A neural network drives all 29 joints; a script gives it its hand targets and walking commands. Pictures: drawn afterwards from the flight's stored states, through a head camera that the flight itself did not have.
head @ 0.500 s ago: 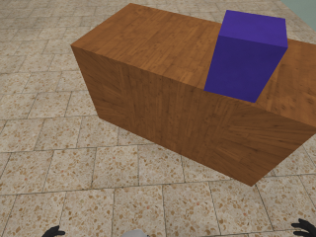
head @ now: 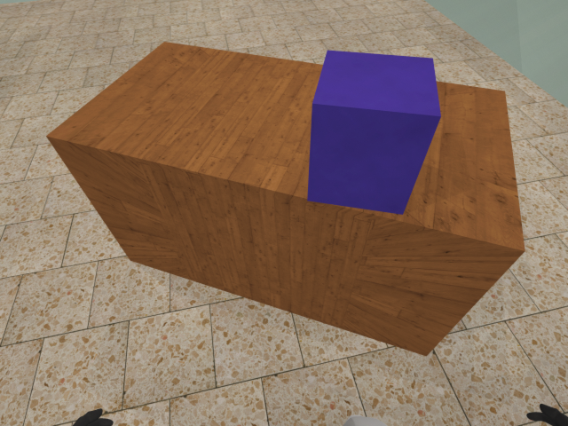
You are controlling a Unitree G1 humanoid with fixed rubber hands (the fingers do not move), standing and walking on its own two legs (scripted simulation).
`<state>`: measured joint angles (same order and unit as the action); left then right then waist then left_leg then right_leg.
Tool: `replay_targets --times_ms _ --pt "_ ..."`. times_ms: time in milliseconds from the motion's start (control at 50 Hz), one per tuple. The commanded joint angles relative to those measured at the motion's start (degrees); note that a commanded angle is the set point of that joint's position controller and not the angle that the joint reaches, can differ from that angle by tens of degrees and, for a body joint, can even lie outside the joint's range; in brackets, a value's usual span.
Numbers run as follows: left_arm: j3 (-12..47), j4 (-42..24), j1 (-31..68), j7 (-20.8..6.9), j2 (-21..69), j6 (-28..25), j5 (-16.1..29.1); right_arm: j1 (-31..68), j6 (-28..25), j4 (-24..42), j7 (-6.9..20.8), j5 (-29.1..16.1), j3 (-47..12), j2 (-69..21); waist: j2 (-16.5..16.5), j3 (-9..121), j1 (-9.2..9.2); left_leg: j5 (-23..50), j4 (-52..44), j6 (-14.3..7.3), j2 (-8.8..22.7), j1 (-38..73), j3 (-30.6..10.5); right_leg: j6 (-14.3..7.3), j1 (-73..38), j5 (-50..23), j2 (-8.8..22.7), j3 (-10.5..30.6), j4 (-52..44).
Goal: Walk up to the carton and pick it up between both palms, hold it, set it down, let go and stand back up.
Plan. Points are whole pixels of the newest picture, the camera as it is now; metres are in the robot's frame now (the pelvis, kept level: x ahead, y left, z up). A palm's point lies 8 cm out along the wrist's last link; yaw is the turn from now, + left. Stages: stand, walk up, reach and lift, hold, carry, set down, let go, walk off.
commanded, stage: walk up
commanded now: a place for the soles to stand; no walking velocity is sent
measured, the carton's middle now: (365, 134) +0.66 -0.12 +0.02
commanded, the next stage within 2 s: none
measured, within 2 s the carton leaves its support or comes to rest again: neither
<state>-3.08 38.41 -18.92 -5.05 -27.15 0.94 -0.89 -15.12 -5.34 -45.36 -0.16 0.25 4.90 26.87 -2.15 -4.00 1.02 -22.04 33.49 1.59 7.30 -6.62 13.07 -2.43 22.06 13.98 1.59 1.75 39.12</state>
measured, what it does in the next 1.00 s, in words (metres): walks ahead: right foot, then left foot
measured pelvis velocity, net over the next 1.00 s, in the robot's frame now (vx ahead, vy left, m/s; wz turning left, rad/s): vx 0.13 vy -0.05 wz -0.20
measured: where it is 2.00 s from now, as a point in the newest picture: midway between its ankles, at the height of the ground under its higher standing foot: outside the picture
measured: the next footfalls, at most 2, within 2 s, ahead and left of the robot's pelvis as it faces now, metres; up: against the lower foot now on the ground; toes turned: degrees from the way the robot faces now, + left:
right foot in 0.02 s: +0.11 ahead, -0.12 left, +0.00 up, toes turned +1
left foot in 0.50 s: +0.20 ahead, +0.07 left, +0.00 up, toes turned +2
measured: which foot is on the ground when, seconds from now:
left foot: down 0.00-0.02, up 0.04-0.48, down 0.50-1.00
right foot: up 0.00-0.00, down 0.02-0.52, up 0.54-0.98, down 1.00-1.00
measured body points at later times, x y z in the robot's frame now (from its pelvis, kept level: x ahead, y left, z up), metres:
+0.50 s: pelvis +0.08 -0.02 +0.00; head +0.11 -0.01 +0.45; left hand +0.16 +0.31 -0.10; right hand +0.16 -0.37 -0.08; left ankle +0.16 +0.07 -0.73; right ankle +0.08 -0.12 -0.72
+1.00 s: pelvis +0.13 -0.05 +0.00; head +0.14 -0.04 +0.45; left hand +0.24 +0.29 -0.10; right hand +0.16 -0.41 -0.08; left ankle +0.17 +0.07 -0.72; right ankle +0.17 -0.17 -0.73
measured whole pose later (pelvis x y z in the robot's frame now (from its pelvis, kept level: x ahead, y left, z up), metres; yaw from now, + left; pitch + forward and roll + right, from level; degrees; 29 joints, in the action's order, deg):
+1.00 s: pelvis +0.13 -0.05 +0.00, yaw -11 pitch -2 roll +0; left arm -3.1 42.1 -23.2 -1.6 -28.3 -1.6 -0.9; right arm -15.1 -1.9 -45.4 0.7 0.3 4.9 26.6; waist -1.3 -3.6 1.2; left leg -19.3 38.1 -2.7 6.2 -15.7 11.7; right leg -2.6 20.2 14.0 -1.1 2.1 35.4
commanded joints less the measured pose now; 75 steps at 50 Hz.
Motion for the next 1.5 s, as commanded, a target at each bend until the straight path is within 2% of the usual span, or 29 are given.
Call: replay_targets --times_ms 0,40,60,100,140,300,380,440,460,500,520,560,600,640,700,840,900,960,980,1000,1020,1040,1140,1220,1280,1320,1340,1380,1480 --pt "-6.89 1.12 -14.66 1.72 -12.81 -1.86 -0.10 -1.66 1.44 6.52 0.41 0.30 2.16 6.30 -12.41 6.13 5.92 -5.36 28.25 -4.68 -0.77 -20.32 -3.35 -5.10 -24.32 4.11 2.44 12.71 -15.47" --pt "-6.43 -2.70 -8.42 1.82 -15.87 -2.25 0.07 -0.43 1.70 7.51 0.17 -0.41 2.35 9.17 -13.45 3.25 2.85 -12.83 34.13 -1.89 -4.92 -30.93 -11.74 -14.34 -17.00 17.12 14.02 41.84 -25.60" --pt "-6.30 -2.70 -6.21 1.96 -15.60 -2.18 1.01 1.15 1.49 6.45 -0.04 -0.31 2.99 12.23 -9.46 -0.32 3.25 -12.88 32.63 -2.12 -2.91 -30.20 -13.90 -15.36 -13.41 20.89 13.83 40.80 -26.00" --pt "-5.02 -2.60 -5.35 2.47 -11.86 -2.77 0.93 1.11 1.28 5.57 0.39 -0.70 2.57 10.76 -5.98 -2.44 1.46 -6.64 27.94 -3.16 -0.90 -27.47 -14.17 -11.30 -9.98 7.24 7.97 28.84 -22.54" --pt "-4.93 -2.90 -6.19 2.72 -10.60 -3.38 0.96 -1.76 1.54 4.29 0.92 -0.15 2.21 8.50 -7.67 -0.41 0.49 -1.49 24.86 -2.89 -1.54 -24.49 -13.14 -8.95 -9.84 -4.24 4.17 21.44 -20.17" --pt "-4.40 -4.15 -8.48 2.37 -10.77 -2.92 -0.09 2.21 1.19 3.82 0.61 0.14 2.20 8.78 -6.34 -0.16 3.19 -1.32 13.52 -2.46 -3.21 -27.10 -12.25 -10.28 -10.88 4.65 5.42 24.35 -20.97" --pt "-4.07 -4.07 -8.26 2.51 -10.09 -2.58 -0.47 1.18 0.06 3.76 0.05 0.08 2.13 7.94 -6.11 2.62 2.77 -2.44 6.54 -3.03 -4.95 -23.41 -11.86 -11.35 -14.63 -12.59 5.80 24.47 -15.58" --pt "-3.14 -5.07 -3.66 2.78 -8.86 -1.97 -0.07 -4.28 -0.68 2.34 -0.84 0.23 2.28 6.53 -4.35 6.69 -1.37 6.76 -7.44 -4.06 -6.24 -8.91 -10.28 -8.97 -9.49 -22.72 2.57 18.07 -6.12" --pt "-2.35 -6.15 -1.69 2.85 -7.12 -1.99 0.50 -8.19 -1.01 1.50 -1.21 0.82 3.01 7.95 -1.16 9.50 -4.20 16.29 -12.89 -5.35 -3.97 3.53 -12.38 -6.07 -1.94 -19.09 -0.20 14.17 1.43" --pt "-1.48 -5.08 -5.65 3.21 -3.02 -1.62 0.42 -10.46 -0.76 1.97 -1.98 1.81 5.41 16.27 12.06 11.44 -4.68 15.28 -13.87 -10.55 18.49 18.93 -33.14 0.91 18.69 16.18 -9.31 6.34 18.31" --pt "-2.36 -3.58 -6.19 3.56 -7.51 -0.69 -0.57 -8.26 -0.52 2.77 -1.80 0.91 5.46 16.41 3.49 9.55 -3.24 0.73 -15.88 -13.28 23.05 12.42 -35.58 1.35 18.54 16.58 -4.34 6.05 22.40" --pt "-3.62 -0.60 -7.55 2.71 -10.16 0.10 -0.67 -1.59 -0.59 3.62 -1.40 0.29 4.87 14.66 1.55 0.82 -0.81 -12.60 -21.73 -10.89 19.44 -1.43 -29.84 0.85 15.09 11.41 -1.90 6.49 25.60" --pt "-3.52 0.72 -7.64 1.99 -8.36 0.25 -0.11 0.25 -0.96 3.42 -1.38 0.51 3.73 11.52 4.63 -3.14 -0.18 -6.45 -22.58 -3.55 11.19 -6.85 -19.05 1.39 11.27 3.57 -1.96 6.17 23.72" --pt "-3.24 1.67 -7.84 2.15 -7.00 0.17 0.70 -0.27 -0.88 3.25 -0.70 0.84 3.43 10.78 11.15 -4.85 -0.58 -2.38 -22.26 -1.43 7.10 -9.39 -13.39 2.33 9.38 -1.19 -2.84 4.26 23.30" --pt "-2.97 2.68 -6.73 2.75 -7.54 -0.19 0.75 0.61 0.32 3.92 0.53 1.04 3.41 10.66 15.37 -3.68 -1.45 -3.32 -21.91 -5.36 6.41 -7.05 -10.79 3.90 8.86 -1.59 -2.44 1.04 19.65" --pt "-2.16 2.73 -4.50 3.35 -6.94 -2.38 0.19 0.24 2.35 5.00 1.67 1.05 3.89 12.92 14.57 -0.04 -3.40 -2.90 -14.57 -12.26 10.35 -3.12 -9.85 3.56 4.60 6.40 0.50 -4.60 1.14" --pt "-2.80 4.97 -9.02 4.21 -7.28 -3.24 -0.05 3.57 3.44 5.99 1.85 0.84 3.63 12.80 12.56 2.60 -0.27 1.36 -6.37 -12.27 11.04 -8.03 -8.39 1.99 -4.31 1.49 -1.18 -6.42 -5.36" --pt "-4.27 5.82 -10.91 5.49 -9.52 -3.89 -0.56 2.04 4.68 5.99 1.36 -0.09 1.61 6.98 -0.93 4.86 1.74 -0.26 11.21 -8.03 4.22 -13.65 -5.23 0.12 -11.02 -2.40 -1.95 3.28 -14.15" --pt "-4.79 4.20 -8.34 5.84 -12.15 -4.01 -1.27 1.79 5.04 6.61 1.42 -0.66 0.95 4.90 -8.28 2.37 0.65 -7.75 16.15 -5.45 -0.12 -19.33 -5.51 -2.48 -9.12 -0.32 5.43 18.24 -18.50" --pt "-4.59 1.95 -4.98 6.08 -13.63 -4.21 -1.54 2.48 5.55 6.83 1.40 -0.97 0.85 5.06 -8.91 0.21 -0.85 -12.62 21.16 -3.12 -4.60 -24.06 -8.83 -6.26 -5.71 6.99 10.40 32.10 -23.15" --pt "-4.33 0.89 -3.20 6.22 -14.36 -3.97 -1.38 2.40 5.80 5.82 1.07 -0.86 1.54 7.66 -6.23 -0.53 -0.87 -14.28 22.93 -2.72 -4.42 -23.51 -13.23 -9.55 -2.49 13.34 11.97 34.54 -23.96" --pt "-4.33 0.98 -1.26 6.27 -14.89 -3.77 -0.78 0.97 5.63 4.42 0.75 -0.64 2.20 9.15 -8.72 -1.62 -0.63 -14.73 22.39 -2.65 -3.52 -23.08 -13.77 -11.92 -1.82 16.03 11.94 33.13 -23.10" --pt "-2.72 1.59 -3.08 6.46 -10.50 -3.83 0.04 0.68 5.51 2.53 1.09 -0.61 1.36 6.36 -7.99 3.40 -0.04 -6.26 15.17 -2.59 -4.85 -18.48 -12.24 -9.85 -8.04 -12.54 5.78 21.32 -14.42" --pt "-2.35 1.38 0.08 6.34 -10.76 -2.80 -0.19 1.20 5.04 2.36 0.75 -0.39 1.48 6.24 -8.19 3.61 -0.34 -8.32 8.30 -2.74 -6.65 -13.16 -10.93 -10.16 -4.13 -10.45 5.44 21.41 -12.78" --pt "-1.66 1.13 4.39 6.15 -9.68 -1.75 0.50 -1.93 3.81 0.93 0.50 0.21 1.89 6.18 -4.71 3.85 -3.20 4.11 -5.48 -3.93 -7.01 -1.21 -10.07 -6.94 4.75 -5.68 2.71 16.19 -7.17" --pt "-0.45 0.88 5.09 6.04 -4.51 -1.65 1.27 -4.18 2.80 1.19 -0.14 1.86 3.52 13.22 10.40 3.80 -4.94 -4.29 -16.90 -8.12 11.39 3.56 -31.83 -0.39 15.63 8.40 -7.16 7.93 8.77" --pt "-1.43 2.34 4.37 6.57 -7.59 -1.07 0.55 -0.92 2.68 2.45 -0.36 1.57 3.83 15.09 6.52 0.96 -3.53 -9.99 -20.44 -10.71 18.91 -2.32 -35.24 0.77 15.29 14.28 -5.83 4.99 15.00" --pt "-2.66 4.57 0.54 6.09 -10.00 -0.78 0.30 4.61 2.48 3.49 0.06 0.88 3.58 13.61 5.31 -2.63 -1.49 -11.92 -22.02 -11.15 16.69 -9.34 -29.51 0.88 10.24 11.61 -3.32 5.56 17.94" --pt "-2.08 4.14 0.05 5.13 -7.71 -1.71 0.65 1.17 2.65 3.61 0.61 0.84 2.66 10.28 10.83 -1.53 -2.90 12.66 -13.48 -7.61 7.37 -0.56 -15.31 1.95 9.31 7.44 -3.23 0.41 11.49"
